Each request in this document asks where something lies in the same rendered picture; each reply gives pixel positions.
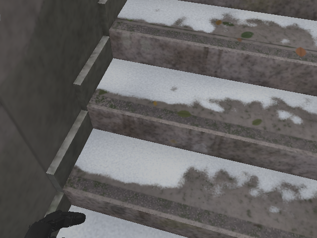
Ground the robot left hand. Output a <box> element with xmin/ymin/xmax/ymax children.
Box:
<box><xmin>24</xmin><ymin>209</ymin><xmax>86</xmax><ymax>238</ymax></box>

